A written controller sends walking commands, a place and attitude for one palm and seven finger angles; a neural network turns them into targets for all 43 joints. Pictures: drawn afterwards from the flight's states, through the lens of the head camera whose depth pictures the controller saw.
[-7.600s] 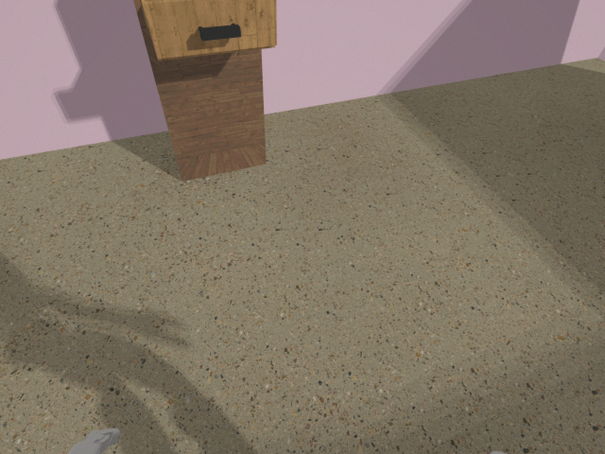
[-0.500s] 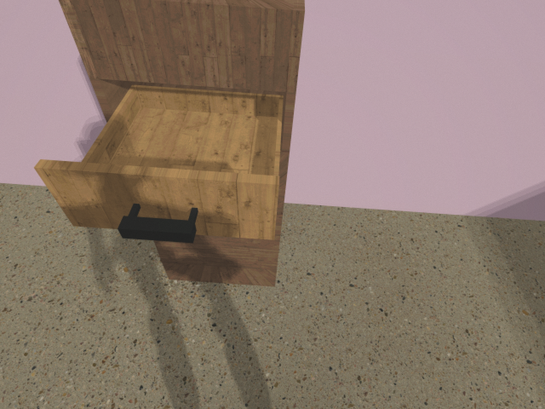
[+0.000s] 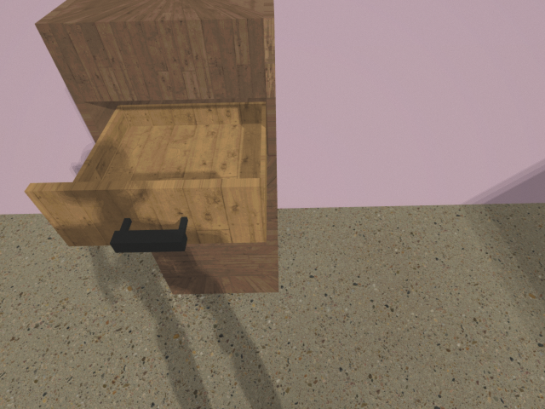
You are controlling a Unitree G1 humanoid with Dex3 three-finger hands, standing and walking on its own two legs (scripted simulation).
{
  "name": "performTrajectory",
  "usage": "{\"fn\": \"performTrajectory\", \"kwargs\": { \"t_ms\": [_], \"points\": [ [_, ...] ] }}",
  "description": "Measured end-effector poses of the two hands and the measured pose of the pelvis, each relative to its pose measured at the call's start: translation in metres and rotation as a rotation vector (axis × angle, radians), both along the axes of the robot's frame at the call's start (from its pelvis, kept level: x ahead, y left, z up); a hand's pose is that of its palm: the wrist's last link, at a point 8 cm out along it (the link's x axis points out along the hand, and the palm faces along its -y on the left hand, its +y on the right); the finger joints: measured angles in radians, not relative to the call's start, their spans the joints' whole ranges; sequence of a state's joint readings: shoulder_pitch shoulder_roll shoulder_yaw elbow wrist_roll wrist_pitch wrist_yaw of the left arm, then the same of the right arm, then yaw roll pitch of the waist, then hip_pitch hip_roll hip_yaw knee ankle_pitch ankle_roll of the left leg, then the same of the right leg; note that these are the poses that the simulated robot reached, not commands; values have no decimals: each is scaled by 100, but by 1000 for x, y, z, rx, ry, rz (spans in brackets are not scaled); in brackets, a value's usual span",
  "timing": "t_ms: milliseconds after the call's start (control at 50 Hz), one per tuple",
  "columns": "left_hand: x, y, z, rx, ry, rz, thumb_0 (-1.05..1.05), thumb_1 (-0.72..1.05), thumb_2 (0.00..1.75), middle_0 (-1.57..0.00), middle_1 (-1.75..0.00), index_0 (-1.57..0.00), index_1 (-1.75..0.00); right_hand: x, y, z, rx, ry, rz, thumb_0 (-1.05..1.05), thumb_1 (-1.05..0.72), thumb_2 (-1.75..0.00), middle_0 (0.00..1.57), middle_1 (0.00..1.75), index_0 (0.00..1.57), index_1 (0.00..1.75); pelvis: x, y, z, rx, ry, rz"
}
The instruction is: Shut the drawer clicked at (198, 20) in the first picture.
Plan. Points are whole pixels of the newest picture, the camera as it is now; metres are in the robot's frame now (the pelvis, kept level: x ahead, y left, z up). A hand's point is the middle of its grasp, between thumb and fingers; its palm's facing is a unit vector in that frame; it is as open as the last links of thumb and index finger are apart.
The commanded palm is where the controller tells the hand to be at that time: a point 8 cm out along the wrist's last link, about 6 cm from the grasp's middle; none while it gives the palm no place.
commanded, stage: look again from close up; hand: left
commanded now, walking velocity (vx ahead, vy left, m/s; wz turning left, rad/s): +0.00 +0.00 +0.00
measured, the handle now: (152, 231) +0.39 +0.23 +0.03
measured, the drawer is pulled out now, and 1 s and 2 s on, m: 0.27 0.27 0.27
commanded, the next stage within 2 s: shuffle to correct the standing spot in 0.24 s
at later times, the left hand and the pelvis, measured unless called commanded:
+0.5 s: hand out of the picture -0.01 +0.14 -0.17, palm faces +0.04 -0.98 -0.17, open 7.3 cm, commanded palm none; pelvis +0.01 -0.02 +0.00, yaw +0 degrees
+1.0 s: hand out of the picture +0.14 +0.15 -0.17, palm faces +0.06 -0.96 -0.26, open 7.3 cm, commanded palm none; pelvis +0.09 -0.03 -0.01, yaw +2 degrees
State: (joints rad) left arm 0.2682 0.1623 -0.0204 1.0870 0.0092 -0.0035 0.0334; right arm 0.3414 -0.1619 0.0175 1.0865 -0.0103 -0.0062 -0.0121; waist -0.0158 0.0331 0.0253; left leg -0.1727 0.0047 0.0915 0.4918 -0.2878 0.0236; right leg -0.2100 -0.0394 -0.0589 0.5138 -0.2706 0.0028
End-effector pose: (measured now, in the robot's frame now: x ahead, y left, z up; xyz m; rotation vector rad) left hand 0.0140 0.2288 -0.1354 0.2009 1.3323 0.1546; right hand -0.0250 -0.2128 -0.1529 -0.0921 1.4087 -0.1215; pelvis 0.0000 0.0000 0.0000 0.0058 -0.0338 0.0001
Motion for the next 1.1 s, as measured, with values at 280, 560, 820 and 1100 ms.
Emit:
{"fn": "performTrajectory", "kwargs": {
  "t_ms": [280, 560, 820, 1100],
  "points": [
    [-14, -20, -1, -22, 41, 26, 0, 92, 90, -20, -30, -20, -30, 8, -4, 2, 18, 8, 15, 1, -91, -90, 20, 30, 20, 30, 1, -12, 3, 10, 9, 0],
    [-27, -41, -14, -74, 94, 82, 0, 91, 90, -20, -30, -20, -30, 28, -29, 3, -32, 30, 35, 1, -91, -90, 20, 30, 20, 30, 19, -22, -3, -10, 20, 13],
    [48, -24, -13, -36, 89, 44, 0, 91, 90, -20, -30, -20, -30, 34, -9, -2, -2, 105, -16, 0, -91, -90, 20, 30, 20, 30, 69, -19, -8, 8, 37, 0],
    [115, -25, 0, 22, -49, 49, 0, 94, 90, -20, -30, -20, -30, 143, -38, -1, -37, -19, 12, 3, -94, -90, 20, 30, 20, 30, 96, -30, -2, 34, 15, 21]
  ]
}}
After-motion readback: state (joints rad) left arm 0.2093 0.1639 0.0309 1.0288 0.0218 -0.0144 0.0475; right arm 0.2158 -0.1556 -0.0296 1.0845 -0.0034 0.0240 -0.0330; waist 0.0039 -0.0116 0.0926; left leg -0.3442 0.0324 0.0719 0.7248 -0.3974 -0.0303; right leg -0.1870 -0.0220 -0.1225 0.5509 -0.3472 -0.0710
